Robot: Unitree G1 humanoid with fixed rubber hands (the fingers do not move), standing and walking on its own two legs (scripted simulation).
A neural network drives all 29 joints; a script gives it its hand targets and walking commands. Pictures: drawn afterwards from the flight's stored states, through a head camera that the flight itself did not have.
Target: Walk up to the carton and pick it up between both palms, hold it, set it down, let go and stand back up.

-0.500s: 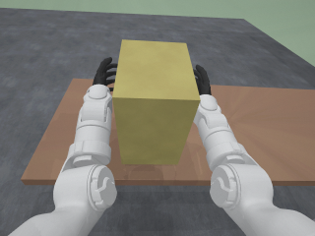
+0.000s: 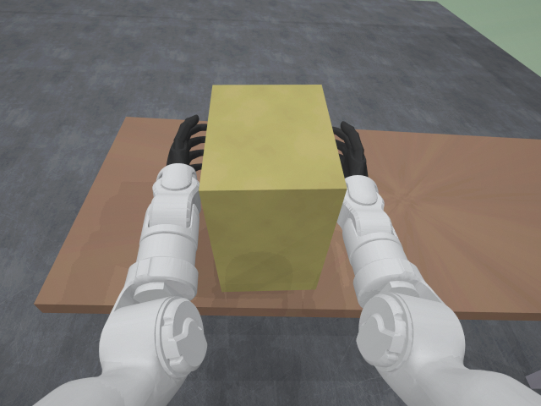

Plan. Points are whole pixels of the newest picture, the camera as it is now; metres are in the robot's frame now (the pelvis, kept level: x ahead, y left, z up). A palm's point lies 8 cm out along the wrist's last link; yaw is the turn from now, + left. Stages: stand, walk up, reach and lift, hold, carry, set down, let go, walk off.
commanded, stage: set down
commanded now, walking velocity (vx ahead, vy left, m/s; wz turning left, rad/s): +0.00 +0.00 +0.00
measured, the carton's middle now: (268, 195) +0.42 +0.01 +0.09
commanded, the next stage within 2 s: none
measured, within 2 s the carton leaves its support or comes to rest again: rests again in 0.94 s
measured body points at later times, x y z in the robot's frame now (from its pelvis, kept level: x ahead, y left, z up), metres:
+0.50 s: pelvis -0.01 +0.00 +0.00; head +0.00 +0.03 +0.45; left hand +0.42 +0.14 +0.12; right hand +0.42 -0.12 +0.13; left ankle +0.00 +0.14 -0.75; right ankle -0.02 -0.11 -0.75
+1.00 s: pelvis +0.00 +0.01 +0.00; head +0.02 +0.02 +0.45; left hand +0.42 +0.14 +0.10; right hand +0.42 -0.12 +0.10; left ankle +0.00 +0.14 -0.75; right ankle -0.02 -0.11 -0.75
